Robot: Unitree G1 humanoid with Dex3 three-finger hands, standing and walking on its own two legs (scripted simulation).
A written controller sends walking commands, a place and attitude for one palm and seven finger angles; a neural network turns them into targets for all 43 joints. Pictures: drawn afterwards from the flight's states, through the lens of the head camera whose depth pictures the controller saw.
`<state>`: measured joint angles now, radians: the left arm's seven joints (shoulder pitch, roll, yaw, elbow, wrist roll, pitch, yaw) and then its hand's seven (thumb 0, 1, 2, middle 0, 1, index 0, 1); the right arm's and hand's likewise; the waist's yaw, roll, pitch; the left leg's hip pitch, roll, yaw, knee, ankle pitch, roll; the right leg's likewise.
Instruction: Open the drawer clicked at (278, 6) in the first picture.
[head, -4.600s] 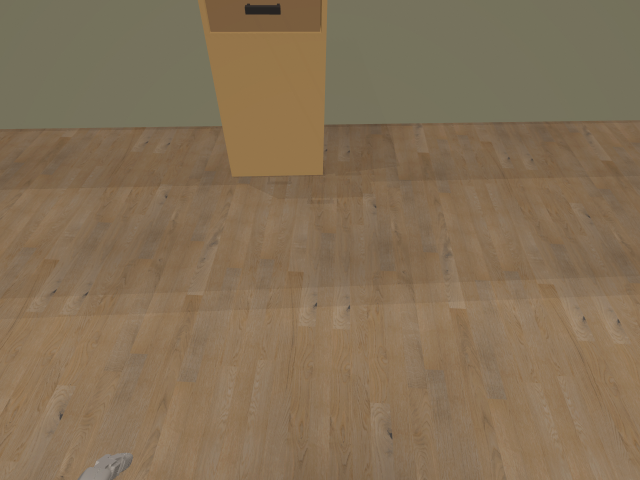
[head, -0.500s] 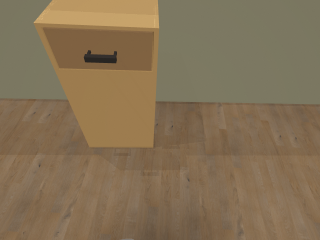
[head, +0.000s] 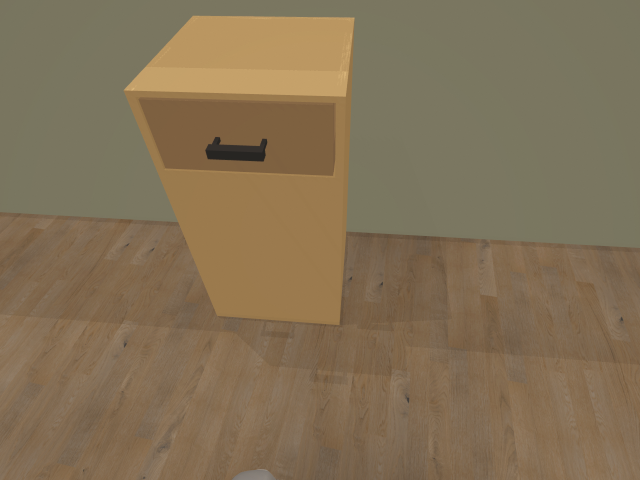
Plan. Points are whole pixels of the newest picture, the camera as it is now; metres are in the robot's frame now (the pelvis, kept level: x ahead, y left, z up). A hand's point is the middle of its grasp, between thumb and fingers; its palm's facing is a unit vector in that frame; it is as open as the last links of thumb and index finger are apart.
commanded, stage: take the last steps up to it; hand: left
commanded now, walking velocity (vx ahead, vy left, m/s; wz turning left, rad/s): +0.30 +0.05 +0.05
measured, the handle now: (238, 147) +0.75 +0.24 -0.01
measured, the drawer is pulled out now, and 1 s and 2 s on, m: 0.00 0.00 0.00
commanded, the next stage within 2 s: come to a stop and stand still in 0.48 s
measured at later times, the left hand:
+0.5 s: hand (187, 422) +0.23 +0.24 -0.17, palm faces +0.01 -0.98 -0.22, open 7.4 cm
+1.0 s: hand (198, 390) +0.29 +0.24 -0.17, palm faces +0.03 -0.96 -0.26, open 7.3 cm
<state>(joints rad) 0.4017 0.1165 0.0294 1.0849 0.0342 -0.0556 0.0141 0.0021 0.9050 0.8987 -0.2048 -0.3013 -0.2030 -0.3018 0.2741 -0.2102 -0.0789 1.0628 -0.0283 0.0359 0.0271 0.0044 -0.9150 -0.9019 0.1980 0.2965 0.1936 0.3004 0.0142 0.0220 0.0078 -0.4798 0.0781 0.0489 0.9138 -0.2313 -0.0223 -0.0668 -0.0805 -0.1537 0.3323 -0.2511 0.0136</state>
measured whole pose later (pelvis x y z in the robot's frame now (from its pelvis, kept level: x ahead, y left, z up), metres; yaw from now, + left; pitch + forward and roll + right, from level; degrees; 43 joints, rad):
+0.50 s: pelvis +0.15 +0.05 -0.01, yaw -1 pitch -1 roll +2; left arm 0.16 0.18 0.06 1.03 0.03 -0.01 0.00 0.00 0.91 0.90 -0.20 -0.30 -0.20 -0.30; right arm 0.34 -0.13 -0.03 1.12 -0.03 -0.05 -0.02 0.00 -0.92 -0.90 0.20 0.30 0.20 0.30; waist -0.02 -0.02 0.06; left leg -0.02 -0.01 0.18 0.36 -0.32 0.01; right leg -0.49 -0.10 -0.10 0.78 -0.26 0.00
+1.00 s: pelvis +0.21 +0.04 -0.01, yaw -1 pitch +0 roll +2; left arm 0.14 0.17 0.06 1.00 0.04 0.02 0.04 0.00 0.91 0.90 -0.21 -0.30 -0.21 -0.30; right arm 0.14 -0.20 -0.06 1.02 -0.01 0.05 -0.02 0.00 -0.92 -0.90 0.20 0.30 0.19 0.30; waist 0.02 0.01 0.10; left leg -0.35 0.02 0.02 0.82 -0.44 -0.04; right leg -0.33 -0.06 -0.14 0.48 -0.15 -0.05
